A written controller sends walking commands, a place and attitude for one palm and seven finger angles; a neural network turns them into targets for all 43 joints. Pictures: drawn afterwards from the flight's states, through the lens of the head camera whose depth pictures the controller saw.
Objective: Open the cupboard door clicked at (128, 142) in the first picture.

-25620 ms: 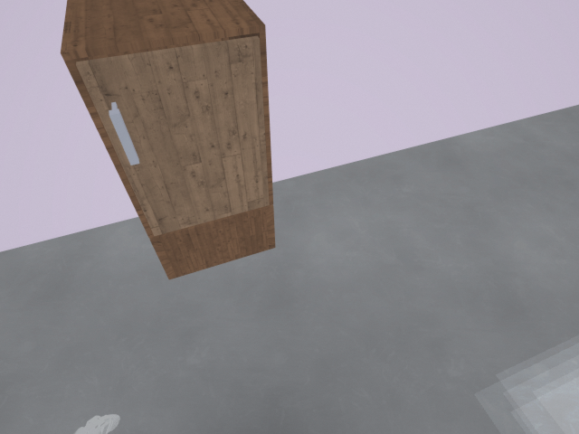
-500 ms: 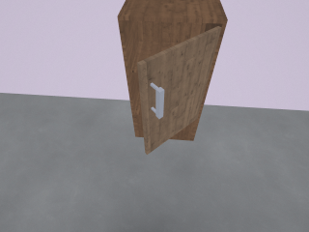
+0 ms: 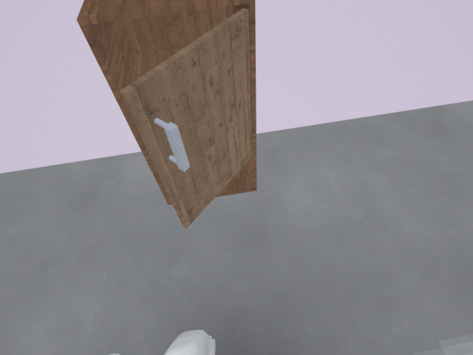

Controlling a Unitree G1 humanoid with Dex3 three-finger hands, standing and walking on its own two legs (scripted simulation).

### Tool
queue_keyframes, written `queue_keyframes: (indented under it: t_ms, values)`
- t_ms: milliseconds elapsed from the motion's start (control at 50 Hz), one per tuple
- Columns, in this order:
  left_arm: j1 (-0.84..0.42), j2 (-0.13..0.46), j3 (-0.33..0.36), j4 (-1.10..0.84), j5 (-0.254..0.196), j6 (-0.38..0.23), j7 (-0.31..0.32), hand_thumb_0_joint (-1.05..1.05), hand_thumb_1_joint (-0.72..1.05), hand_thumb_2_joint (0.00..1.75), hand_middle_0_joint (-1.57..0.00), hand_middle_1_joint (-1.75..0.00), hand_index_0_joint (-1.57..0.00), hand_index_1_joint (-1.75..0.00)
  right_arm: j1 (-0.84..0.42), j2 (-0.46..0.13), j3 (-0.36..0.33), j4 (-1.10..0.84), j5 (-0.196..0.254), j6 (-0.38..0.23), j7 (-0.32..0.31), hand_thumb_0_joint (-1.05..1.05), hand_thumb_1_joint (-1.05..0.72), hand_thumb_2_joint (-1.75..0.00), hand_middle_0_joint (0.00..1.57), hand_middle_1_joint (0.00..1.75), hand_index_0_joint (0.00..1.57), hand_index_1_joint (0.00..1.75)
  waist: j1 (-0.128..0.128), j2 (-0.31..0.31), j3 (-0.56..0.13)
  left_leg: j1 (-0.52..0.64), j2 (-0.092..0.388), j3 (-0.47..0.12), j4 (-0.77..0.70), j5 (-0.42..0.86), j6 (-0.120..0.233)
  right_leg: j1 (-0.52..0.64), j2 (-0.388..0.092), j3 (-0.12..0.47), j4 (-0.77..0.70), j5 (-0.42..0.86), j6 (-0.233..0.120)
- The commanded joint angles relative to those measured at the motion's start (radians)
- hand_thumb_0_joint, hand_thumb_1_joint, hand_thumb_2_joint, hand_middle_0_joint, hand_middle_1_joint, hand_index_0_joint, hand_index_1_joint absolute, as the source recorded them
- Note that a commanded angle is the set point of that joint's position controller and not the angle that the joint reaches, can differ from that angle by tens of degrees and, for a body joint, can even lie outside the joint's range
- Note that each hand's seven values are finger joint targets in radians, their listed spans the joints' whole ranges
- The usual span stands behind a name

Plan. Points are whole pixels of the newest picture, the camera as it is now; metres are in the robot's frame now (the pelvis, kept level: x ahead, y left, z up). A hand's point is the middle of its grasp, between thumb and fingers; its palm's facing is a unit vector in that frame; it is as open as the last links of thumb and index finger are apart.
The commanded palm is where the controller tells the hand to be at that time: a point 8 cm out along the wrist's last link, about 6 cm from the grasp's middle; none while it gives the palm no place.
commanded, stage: walk to a spot facing it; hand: left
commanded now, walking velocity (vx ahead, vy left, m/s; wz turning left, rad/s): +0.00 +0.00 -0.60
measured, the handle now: (172, 145) +0.56 +0.21 -0.04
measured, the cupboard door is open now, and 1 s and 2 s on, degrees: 44 44 44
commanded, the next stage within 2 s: none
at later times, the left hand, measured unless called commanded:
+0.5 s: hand out of the picture +0.13 +0.21 -0.16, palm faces -0.23 -0.95 -0.23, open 7.4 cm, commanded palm none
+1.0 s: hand (191, 327) +0.19 +0.12 -0.17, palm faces -0.55 -0.81 -0.20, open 7.4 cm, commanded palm none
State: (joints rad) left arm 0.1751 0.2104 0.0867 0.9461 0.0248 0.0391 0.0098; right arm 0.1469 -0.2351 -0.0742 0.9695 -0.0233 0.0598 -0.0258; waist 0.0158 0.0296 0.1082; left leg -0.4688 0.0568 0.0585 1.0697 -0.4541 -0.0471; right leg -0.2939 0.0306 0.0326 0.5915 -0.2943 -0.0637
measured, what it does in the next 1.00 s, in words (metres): steps on the spot, turning right: left foot, then right foot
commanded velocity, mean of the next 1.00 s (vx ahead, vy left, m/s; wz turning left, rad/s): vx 0.00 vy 0.00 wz -0.60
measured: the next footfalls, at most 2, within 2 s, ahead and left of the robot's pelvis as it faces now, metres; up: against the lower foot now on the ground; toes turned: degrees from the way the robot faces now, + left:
left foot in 0.30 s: +0.07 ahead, +0.15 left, +0.00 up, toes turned -12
right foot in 0.60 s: +0.01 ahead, -0.13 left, +0.00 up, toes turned -24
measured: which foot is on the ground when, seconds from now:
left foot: up 0.00-0.28, down 0.30-0.60, up 0.62-0.92, down 0.94-1.00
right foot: down 0.00-0.30, up 0.32-0.58, down 0.60-0.94, up 0.96-1.00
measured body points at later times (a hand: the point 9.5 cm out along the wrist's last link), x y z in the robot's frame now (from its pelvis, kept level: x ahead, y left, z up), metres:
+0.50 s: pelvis +0.00 +0.02 +0.00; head +0.04 +0.02 +0.45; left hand +0.14 +0.26 -0.14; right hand +0.01 -0.24 -0.14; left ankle +0.03 +0.16 -0.73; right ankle -0.02 -0.10 -0.68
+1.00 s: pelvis +0.00 +0.01 +0.00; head +0.04 +0.00 +0.44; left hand +0.22 +0.17 -0.15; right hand -0.09 -0.25 -0.13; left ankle +0.08 +0.11 -0.73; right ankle -0.05 -0.10 -0.70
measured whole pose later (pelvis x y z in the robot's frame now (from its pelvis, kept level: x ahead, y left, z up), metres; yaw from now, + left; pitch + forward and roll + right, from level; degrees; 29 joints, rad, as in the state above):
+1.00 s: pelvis +0.00 +0.01 +0.00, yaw -36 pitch +1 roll +0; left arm 0.17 0.23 0.07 0.90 0.02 0.08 -0.02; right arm 0.21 -0.21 -0.04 0.88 -0.03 0.01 -0.03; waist -0.01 -0.03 0.07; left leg -0.31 0.05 0.05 0.58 -0.28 -0.01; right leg -0.47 0.07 0.08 0.85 -0.44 0.01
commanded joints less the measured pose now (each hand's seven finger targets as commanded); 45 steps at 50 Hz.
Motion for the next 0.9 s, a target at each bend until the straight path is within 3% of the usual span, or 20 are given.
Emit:
queue_keyframes:
  t_ms: [0, 160, 220, 240, 280, 300, 320, 360, 400, 480, 540, 560, 580, 600, 620, 660, 740, 800, 860, 880]
  values:
    - [0.075, 0.184, 0.040, -0.063, -0.002, -0.022, 0.016, 0.00, 0.90, 0.90, -0.20, -0.30, -0.20, -0.30, -0.038, -0.053, -0.005, -0.111, 0.008, -0.023, -0.005, 0.00, -0.90, -0.90, 0.20, 0.30, 0.20, 0.30, 0.015, -0.118, -0.146, -0.078, -0.004, -0.055, -0.019, 0.032, -0.008, 0.189, -0.232, 0.322, -0.209, 0.488, -0.132]
    - [0.104, 0.202, 0.048, -0.073, 0.006, -0.016, 0.014, 0.00, 0.90, 0.90, -0.20, -0.30, -0.20, -0.30, -0.080, -0.058, -0.003, -0.159, 0.023, -0.037, -0.014, 0.00, -0.90, -0.90, 0.20, 0.30, 0.20, 0.30, 0.027, -0.177, -0.158, 0.013, -0.048, -0.082, -0.267, -0.003, 0.004, 0.197, -0.215, 0.438, -0.192, 0.526, -0.141]
    - [0.042, 0.199, 0.046, -0.092, -0.002, -0.009, 0.008, 0.00, 0.90, 0.90, -0.20, -0.30, -0.20, -0.30, 0.020, -0.063, -0.002, -0.133, 0.026, -0.046, -0.020, 0.00, -0.90, -0.90, 0.20, 0.30, 0.20, 0.30, -0.030, -0.145, -0.172, 0.225, -0.061, -0.080, -0.521, 0.139, 0.014, 0.054, -0.157, 0.421, -0.152, 0.432, -0.078]
    - [0.022, 0.178, 0.040, -0.102, -0.008, -0.008, 0.006, 0.00, 0.90, 0.90, -0.20, -0.30, -0.20, -0.30, 0.061, -0.087, -0.005, -0.119, 0.025, -0.053, -0.024, 0.00, -0.90, -0.90, 0.20, 0.30, 0.20, 0.30, -0.054, -0.096, -0.180, 0.379, -0.020, -0.101, -0.645, 0.204, 0.025, -0.067, -0.111, 0.382, -0.116, 0.311, -0.033]
    - [0.025, 0.107, 0.022, -0.142, -0.016, -0.011, -0.014, 0.00, 0.90, 0.90, -0.20, -0.30, -0.20, -0.30, 0.111, -0.234, -0.030, -0.136, -0.001, -0.063, -0.033, 0.00, -0.90, -0.90, 0.20, 0.30, 0.20, 0.30, -0.061, 0.290, -0.167, 0.489, 0.405, -0.522, -0.825, 0.288, 0.198, -0.345, 0.071, 0.078, 0.257, -0.315, 0.079]
    - [-0.013, 0.146, 0.028, -0.146, -0.004, -0.012, -0.021, 0.00, 0.90, 0.90, -0.20, -0.30, -0.20, -0.30, 0.108, -0.228, -0.021, -0.140, -0.008, -0.060, -0.037, 0.00, -0.90, -0.90, 0.20, 0.30, 0.20, 0.30, -0.065, 0.176, -0.128, 0.379, 0.443, -0.502, -0.799, 0.403, 0.264, -0.317, 0.011, 0.066, 0.430, -0.307, 0.093]
    - [0.021, 0.136, 0.034, -0.161, -0.001, -0.014, -0.031, 0.00, 0.90, 0.90, -0.20, -0.30, -0.20, -0.30, 0.046, -0.211, -0.014, -0.173, -0.012, -0.059, -0.043, 0.00, -0.90, -0.90, 0.20, 0.30, 0.20, 0.30, -0.018, 0.084, -0.111, 0.278, 0.411, -0.398, -0.783, 0.449, 0.271, -0.275, -0.020, 0.030, 0.506, -0.267, 0.110]
    - [0.025, 0.125, 0.035, -0.110, 0.007, 0.000, -0.040, 0.00, 0.90, 0.90, -0.20, -0.30, -0.20, -0.30, 0.024, -0.158, 0.005, -0.163, -0.014, -0.068, -0.035, 0.00, -0.90, -0.90, 0.20, 0.30, 0.20, 0.30, 0.002, 0.214, -0.112, 0.274, 0.278, -0.240, -0.738, 0.584, 0.204, -0.280, -0.018, 0.019, 0.561, -0.188, 0.115]
    - [0.009, 0.106, 0.026, -0.129, -0.005, 0.008, -0.050, 0.00, 0.90, 0.90, -0.20, -0.30, -0.20, -0.30, 0.018, -0.149, 0.005, -0.170, -0.016, -0.064, -0.033, 0.00, -0.90, -0.90, 0.20, 0.30, 0.20, 0.30, 0.001, 0.191, -0.096, 0.276, 0.238, -0.120, -0.703, 0.640, 0.183, -0.247, -0.037, -0.021, 0.482, -0.169, 0.117]
    - [-0.009, 0.088, 0.008, -0.132, -0.008, 0.002, -0.058, 0.00, 0.90, 0.90, -0.20, -0.30, -0.20, -0.30, 0.087, -0.193, -0.012, -0.145, -0.015, -0.057, -0.026, 0.00, -0.90, -0.90, 0.20, 0.30, 0.20, 0.30, -0.029, 0.187, -0.140, 0.314, 0.242, -0.056, -0.638, 0.628, 0.158, -0.100, -0.017, -0.116, 0.196, -0.141, 0.099]
    - [0.089, 0.123, 0.020, -0.099, -0.009, -0.007, -0.055, 0.00, 0.90, 0.90, -0.20, -0.30, -0.20, -0.30, 0.071, -0.203, -0.021, -0.146, -0.003, -0.049, -0.016, 0.00, -0.90, -0.90, 0.20, 0.30, 0.20, 0.30, 0.026, 0.089, -0.157, 0.198, 0.213, -0.002, -0.488, 0.441, 0.091, 0.136, -0.015, -0.114, -0.076, 0.075, 0.067]
    - [0.142, 0.214, 0.033, -0.085, 0.001, -0.018, -0.042, 0.00, 0.90, 0.90, -0.20, -0.30, -0.20, -0.30, 0.070, -0.152, -0.015, -0.165, 0.010, -0.045, -0.008, 0.00, -0.90, -0.90, 0.20, 0.30, 0.20, 0.30, 0.049, -0.126, -0.172, 0.052, 0.116, 0.084, -0.294, 0.197, 0.023, 0.261, -0.171, 0.116, -0.220, 0.220, 0.007]
    - [0.178, 0.326, 0.056, -0.081, 0.005, -0.021, -0.022, 0.00, 0.90, 0.90, -0.20, -0.30, -0.20, -0.30, 0.010, -0.077, 0.003, -0.212, 0.014, -0.044, -0.002, 0.00, -0.90, -0.90, 0.20, 0.30, 0.20, 0.30, 0.084, -0.396, -0.147, -0.134, -0.013, 0.084, -0.040, -0.231, -0.016, 0.255, -0.407, 0.483, -0.292, 0.443, -0.111]
    - [0.200, 0.327, 0.057, -0.076, -0.005, -0.018, -0.009, 0.00, 0.90, 0.90, -0.20, -0.30, -0.20, -0.30, -0.010, -0.116, 0.003, -0.210, 0.014, -0.036, -0.008, 0.00, -0.90, -0.90, 0.20, 0.30, 0.20, 0.30, 0.103, -0.323, -0.155, -0.153, 0.019, -0.062, 0.074, -0.198, 0.004, 0.238, -0.415, 0.469, -0.283, 0.376, -0.175]
    - [0.135, 0.292, 0.051, -0.093, -0.004, -0.013, -0.005, 0.00, 0.90, 0.90, -0.20, -0.30, -0.20, -0.30, -0.006, -0.112, -0.001, -0.204, 0.018, -0.035, -0.003, 0.00, -0.90, -0.90, 0.20, 0.30, 0.20, 0.30, 0.064, -0.286, -0.122, -0.165, 0.040, -0.079, 0.101, -0.125, 0.006, 0.167, -0.370, 0.433, -0.305, 0.148, -0.177]
    - [0.020, 0.238, 0.042, -0.123, 0.002, -0.006, 0.005, 0.00, 0.90, 0.90, -0.20, -0.30, -0.20, -0.30, 0.023, -0.122, -0.007, -0.165, 0.012, -0.031, 0.000, 0.00, -0.90, -0.90, 0.20, 0.30, 0.20, 0.30, 0.013, -0.265, -0.150, -0.096, 0.039, -0.066, 0.081, -0.023, -0.004, 0.119, -0.269, 0.344, -0.261, 0.154, -0.141]
    - [0.036, 0.222, 0.031, -0.119, 0.002, -0.015, 0.006, 0.00, 0.90, 0.90, -0.20, -0.30, -0.20, -0.30, 0.027, -0.069, 0.006, -0.145, 0.014, -0.031, 0.003, 0.00, -0.90, -0.90, 0.20, 0.30, 0.20, 0.30, 0.006, -0.144, -0.157, 0.002, -0.003, -0.033, -0.135, 0.014, -0.014, 0.097, -0.232, 0.311, -0.232, 0.285, -0.138]
    - [0.028, 0.231, 0.035, -0.118, 0.005, -0.009, 0.002, 0.00, 0.90, 0.90, -0.20, -0.30, -0.20, -0.30, 0.050, -0.060, 0.006, -0.141, 0.018, -0.037, 0.001, 0.00, -0.90, -0.90, 0.20, 0.30, 0.20, 0.30, 0.003, -0.165, -0.147, 0.083, -0.033, -0.028, -0.293, 0.026, -0.005, 0.052, -0.217, 0.350, -0.234, 0.215, -0.132]
    - [-0.028, 0.209, 0.030, -0.131, -0.001, 0.000, -0.004, 0.00, 0.90, 0.90, -0.20, -0.30, -0.20, -0.30, 0.145, -0.074, 0.000, -0.120, 0.020, -0.045, -0.006, 0.00, -0.90, -0.90, 0.20, 0.30, 0.20, 0.30, -0.056, -0.160, -0.121, 0.289, -0.038, -0.044, -0.532, 0.147, 0.009, -0.132, -0.161, 0.353, -0.209, 0.025, -0.061]
    - [-0.041, 0.176, 0.022, -0.147, -0.008, 0.004, -0.009, 0.00, 0.90, 0.90, -0.20, -0.30, -0.20, -0.30, 0.183, -0.119, -0.007, -0.110, 0.013, -0.053, -0.014, 0.00, -0.90, -0.90, 0.20, 0.30, 0.20, 0.30, -0.073, -0.053, -0.119, 0.389, 0.032, -0.118, -0.661, 0.102, 0.038, -0.246, -0.089, 0.298, -0.147, -0.088, -0.015]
